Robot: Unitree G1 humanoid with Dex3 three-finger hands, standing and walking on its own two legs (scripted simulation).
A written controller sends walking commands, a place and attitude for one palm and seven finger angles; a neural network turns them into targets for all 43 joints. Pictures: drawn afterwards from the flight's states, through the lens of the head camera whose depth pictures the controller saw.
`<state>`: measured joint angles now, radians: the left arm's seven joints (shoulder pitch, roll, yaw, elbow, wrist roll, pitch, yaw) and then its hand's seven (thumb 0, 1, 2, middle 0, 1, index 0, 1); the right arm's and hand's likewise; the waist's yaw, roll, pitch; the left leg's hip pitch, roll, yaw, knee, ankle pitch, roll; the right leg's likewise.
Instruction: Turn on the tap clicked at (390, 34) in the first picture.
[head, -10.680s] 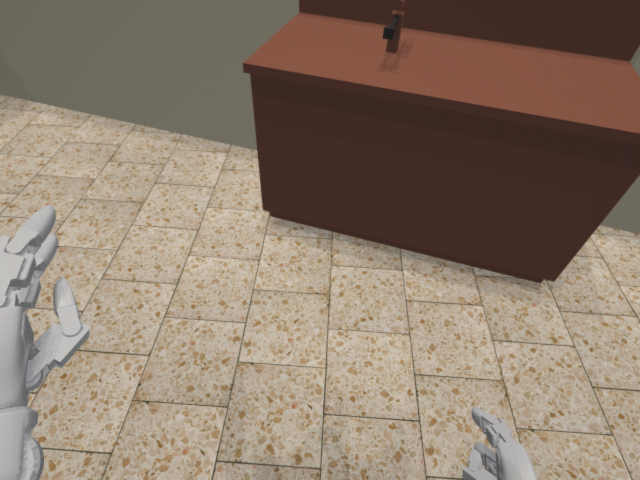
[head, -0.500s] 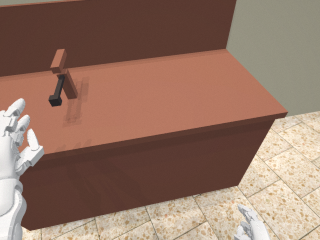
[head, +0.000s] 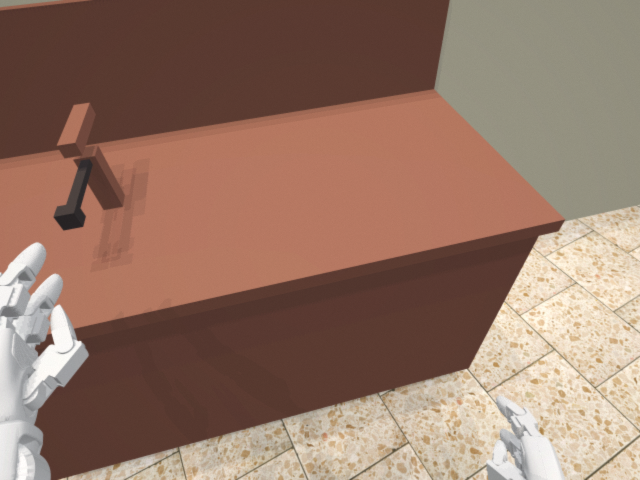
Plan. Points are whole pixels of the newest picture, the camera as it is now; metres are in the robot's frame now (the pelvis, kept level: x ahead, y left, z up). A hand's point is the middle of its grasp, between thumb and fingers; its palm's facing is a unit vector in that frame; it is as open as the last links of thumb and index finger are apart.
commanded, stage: turn the palm inward beside the body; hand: left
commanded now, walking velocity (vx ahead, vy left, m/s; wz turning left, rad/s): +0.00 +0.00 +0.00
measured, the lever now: (70, 216) +0.42 +0.44 +0.10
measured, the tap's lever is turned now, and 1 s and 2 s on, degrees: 0 0 0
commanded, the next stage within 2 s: reach beside the lever's end, fingers flat in 1.12 s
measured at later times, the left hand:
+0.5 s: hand (47, 388) +0.16 +0.28 +0.14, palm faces +0.51 -0.85 -0.10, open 7.4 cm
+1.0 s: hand (66, 366) +0.18 +0.27 +0.14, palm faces +0.52 -0.85 -0.09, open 7.4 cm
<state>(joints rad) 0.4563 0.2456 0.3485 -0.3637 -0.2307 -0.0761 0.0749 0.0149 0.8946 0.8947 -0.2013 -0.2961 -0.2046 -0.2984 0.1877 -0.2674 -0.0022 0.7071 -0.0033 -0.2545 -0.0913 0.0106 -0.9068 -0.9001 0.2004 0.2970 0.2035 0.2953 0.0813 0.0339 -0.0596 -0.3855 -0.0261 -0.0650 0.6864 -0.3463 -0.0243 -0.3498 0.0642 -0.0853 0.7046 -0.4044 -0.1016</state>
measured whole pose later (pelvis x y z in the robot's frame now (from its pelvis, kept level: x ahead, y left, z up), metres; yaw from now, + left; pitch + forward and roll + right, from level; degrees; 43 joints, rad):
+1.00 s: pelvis -0.01 +0.03 +0.00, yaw +0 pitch +0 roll +0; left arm 0.48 0.17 0.21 -0.48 -0.20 0.12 0.22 0.02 0.90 0.90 -0.20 -0.30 -0.20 -0.30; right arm 0.16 -0.22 0.06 0.66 -0.02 -0.24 -0.09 0.01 -0.90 -0.90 0.20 0.30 0.21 0.30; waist 0.09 0.05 -0.06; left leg -0.35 -0.05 -0.06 0.68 -0.33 0.02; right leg -0.30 0.04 -0.08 0.66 -0.37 -0.07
